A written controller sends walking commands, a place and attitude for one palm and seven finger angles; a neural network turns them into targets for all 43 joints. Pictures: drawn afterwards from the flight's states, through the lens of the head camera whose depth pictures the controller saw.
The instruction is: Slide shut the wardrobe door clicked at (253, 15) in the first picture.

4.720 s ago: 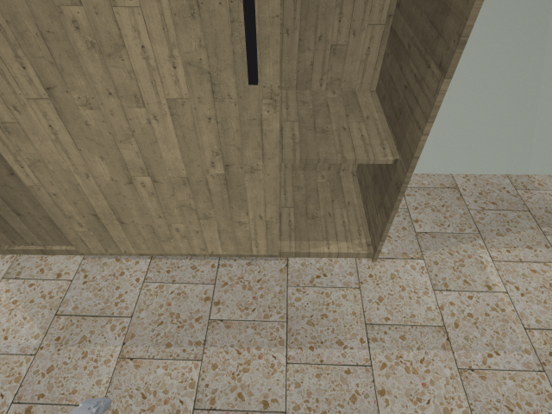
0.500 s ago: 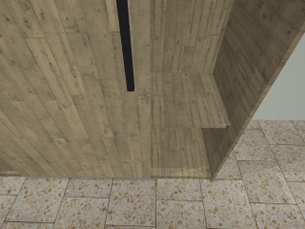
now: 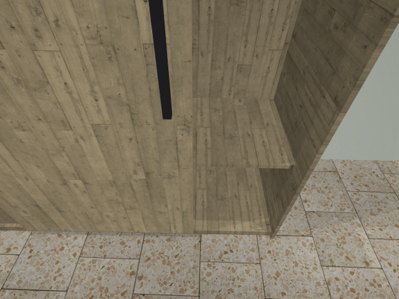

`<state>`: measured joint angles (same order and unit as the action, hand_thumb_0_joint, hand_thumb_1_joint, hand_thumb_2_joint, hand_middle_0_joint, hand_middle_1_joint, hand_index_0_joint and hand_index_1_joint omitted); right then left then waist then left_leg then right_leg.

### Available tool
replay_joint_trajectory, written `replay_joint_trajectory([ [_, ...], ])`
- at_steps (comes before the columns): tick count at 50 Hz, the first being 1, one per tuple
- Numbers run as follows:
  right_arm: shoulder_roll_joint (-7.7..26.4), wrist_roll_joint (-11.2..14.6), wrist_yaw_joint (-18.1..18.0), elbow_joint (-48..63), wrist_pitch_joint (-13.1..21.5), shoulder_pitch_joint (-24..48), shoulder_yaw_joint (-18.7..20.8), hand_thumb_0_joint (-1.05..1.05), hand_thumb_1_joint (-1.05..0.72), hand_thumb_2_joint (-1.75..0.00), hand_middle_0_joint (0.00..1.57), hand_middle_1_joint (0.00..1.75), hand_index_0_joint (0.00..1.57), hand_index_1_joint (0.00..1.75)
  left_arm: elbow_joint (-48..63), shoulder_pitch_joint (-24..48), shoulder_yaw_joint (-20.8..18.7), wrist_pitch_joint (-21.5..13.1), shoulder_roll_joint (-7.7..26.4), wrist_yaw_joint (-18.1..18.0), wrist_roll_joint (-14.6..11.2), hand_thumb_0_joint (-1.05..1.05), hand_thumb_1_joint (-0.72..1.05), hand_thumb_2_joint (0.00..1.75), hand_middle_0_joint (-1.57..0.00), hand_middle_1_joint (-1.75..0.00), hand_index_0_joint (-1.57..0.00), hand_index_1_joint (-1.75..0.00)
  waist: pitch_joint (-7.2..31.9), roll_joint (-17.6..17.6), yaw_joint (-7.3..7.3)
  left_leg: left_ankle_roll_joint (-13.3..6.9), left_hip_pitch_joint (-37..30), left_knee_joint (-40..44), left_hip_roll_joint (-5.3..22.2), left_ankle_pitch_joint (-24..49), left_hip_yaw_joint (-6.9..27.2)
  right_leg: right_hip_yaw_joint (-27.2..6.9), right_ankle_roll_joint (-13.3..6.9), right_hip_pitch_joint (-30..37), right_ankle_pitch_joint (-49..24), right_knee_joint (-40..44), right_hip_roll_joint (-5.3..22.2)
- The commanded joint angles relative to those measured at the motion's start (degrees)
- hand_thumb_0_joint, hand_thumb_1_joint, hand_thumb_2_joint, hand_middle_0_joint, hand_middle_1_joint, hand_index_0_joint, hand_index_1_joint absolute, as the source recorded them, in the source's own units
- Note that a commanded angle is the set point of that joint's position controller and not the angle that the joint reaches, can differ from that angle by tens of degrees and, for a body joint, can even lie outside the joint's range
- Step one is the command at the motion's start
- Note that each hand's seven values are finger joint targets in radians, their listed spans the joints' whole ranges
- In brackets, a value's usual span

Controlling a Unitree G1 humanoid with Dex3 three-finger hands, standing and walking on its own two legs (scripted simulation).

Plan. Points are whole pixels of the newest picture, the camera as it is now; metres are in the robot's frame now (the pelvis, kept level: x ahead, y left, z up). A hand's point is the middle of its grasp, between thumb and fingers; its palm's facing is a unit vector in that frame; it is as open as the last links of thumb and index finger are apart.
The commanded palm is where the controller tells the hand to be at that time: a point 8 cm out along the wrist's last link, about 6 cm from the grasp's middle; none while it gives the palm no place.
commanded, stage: look again from close up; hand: left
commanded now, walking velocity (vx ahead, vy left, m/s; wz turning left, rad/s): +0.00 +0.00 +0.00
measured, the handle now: (162, 53) +0.54 +0.12 +0.24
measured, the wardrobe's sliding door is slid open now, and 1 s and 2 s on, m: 0.41 0.41 0.41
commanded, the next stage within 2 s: none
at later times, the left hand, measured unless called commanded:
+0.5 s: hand out of the picture -0.01 +0.15 -0.18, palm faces +0.06 -0.99 -0.15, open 7.4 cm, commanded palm none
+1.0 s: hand out of the picture -0.01 +0.15 -0.18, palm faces +0.06 -0.99 -0.15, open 7.4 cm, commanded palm none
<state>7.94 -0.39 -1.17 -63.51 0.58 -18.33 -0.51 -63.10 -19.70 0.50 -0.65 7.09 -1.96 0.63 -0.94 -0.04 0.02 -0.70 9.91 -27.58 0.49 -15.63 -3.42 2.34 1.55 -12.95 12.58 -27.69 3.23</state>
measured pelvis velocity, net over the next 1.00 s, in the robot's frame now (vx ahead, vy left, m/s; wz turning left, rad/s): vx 0.01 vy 0.00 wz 0.00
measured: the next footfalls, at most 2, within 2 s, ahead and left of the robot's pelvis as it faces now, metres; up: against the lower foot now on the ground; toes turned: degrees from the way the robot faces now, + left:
none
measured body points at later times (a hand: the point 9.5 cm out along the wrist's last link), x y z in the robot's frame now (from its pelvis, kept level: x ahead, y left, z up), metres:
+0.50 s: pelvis +0.01 +0.00 +0.00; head +0.01 +0.00 +0.45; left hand -0.02 +0.20 -0.16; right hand -0.01 -0.21 -0.16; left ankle -0.01 +0.11 -0.74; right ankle +0.03 -0.14 -0.74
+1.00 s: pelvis +0.01 +0.00 +0.00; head +0.01 +0.00 +0.45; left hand -0.01 +0.20 -0.16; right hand +0.00 -0.21 -0.16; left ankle -0.01 +0.11 -0.74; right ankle +0.03 -0.14 -0.74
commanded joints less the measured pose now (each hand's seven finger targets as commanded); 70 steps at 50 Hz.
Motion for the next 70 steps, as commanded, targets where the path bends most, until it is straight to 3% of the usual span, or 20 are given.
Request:
replay_joint_trajectory([
  [1,4.89,-0.02,-0.18,0.97,1.01,-3.57,0.86,0.00,-0.90,-0.90,0.20,0.30,0.20,0.30,1.82,-3.74,-1.17,-0.90,5.25,-0.32,0.17,0.00,0.90,0.90,-0.20,-0.30,-0.20,-0.30,-3.99,-0.18,-0.15,-0.86,5.47,7.23,4.40,1.51,4.84,-4.15,-2.77,0.17,-0.42,5.75,2.99],
  [5,4.42,0.04,-0.22,0.41,0.80,-3.77,0.85,0.00,-0.90,-0.90,0.20,0.30,0.20,0.30,1.59,-4.21,-1.16,-0.83,4.71,-0.36,0.23,0.00,0.90,0.90,-0.20,-0.30,-0.20,-0.30,-5.77,-1.55,-0.17,-0.77,6.46,7.59,4.24,-0.48,4.79,-4.54,-2.85,-0.76,1.77,6.65,2.93],
  [8,4.16,0.00,-0.29,0.16,0.92,-4.07,0.80,0.00,-0.90,-0.90,0.20,0.30,0.20,0.30,1.45,-4.55,-1.19,-0.91,4.48,-0.37,0.15,0.00,0.90,0.90,-0.20,-0.30,-0.20,-0.30,-4.41,-0.49,-0.20,-0.81,5.63,7.31,4.33,1.09,4.76,-4.57,-2.92,0.04,0.13,6.39,2.90],
  [16,3.69,-0.07,-0.37,-0.17,0.94,-4.40,0.84,0.00,-0.90,-0.90,0.20,0.30,0.20,0.30,1.66,-4.71,-1.40,-0.74,3.94,-0.40,0.19,0.00,0.90,0.90,-0.20,-0.30,-0.20,-0.30,-5.22,-0.01,-0.32,-0.74,6.68,7.88,4.51,0.22,5.02,-4.15,-2.91,-0.09,0.61,6.16,2.59],
  [23,3.48,-0.04,-0.53,-0.27,1.35,-4.54,0.92,0.00,-0.90,-0.90,0.20,0.30,0.20,0.30,1.70,-5.10,-1.54,-0.91,3.48,-0.44,0.19,0.00,0.90,0.90,-0.20,-0.30,-0.20,-0.30,-2.76,-0.11,-0.49,-0.98,5.15,7.11,4.85,4.95,4.94,-3.51,-2.94,2.10,-4.82,4.93,2.75],
  [35,3.46,-0.04,-0.63,-0.47,1.22,-3.97,0.94,0.00,-0.90,-0.90,0.20,0.30,0.20,0.30,1.52,-4.91,-1.50,-0.71,3.36,-0.48,0.27,0.00,0.90,0.90,-0.20,-0.30,-0.20,-0.30,-5.06,0.42,-0.45,-0.94,5.10,7.97,5.00,4.97,5.09,-3.28,-2.80,1.34,-4.80,5.35,2.48],
  [70,2.83,-0.05,-0.84,-0.92,1.42,-4.86,0.88,0.00,-0.90,-0.90,0.20,0.30,0.20,0.30,0.77,-5.98,-1.47,-0.74,2.85,-0.38,0.27,0.00,0.90,0.90,-0.20,-0.30,-0.20,-0.30,-4.57,-0.22,-0.70,-1.09,4.16,8.19,5.13,4.89,4.60,-3.42,-2.99,1.46,-5.16,5.48,2.32],
])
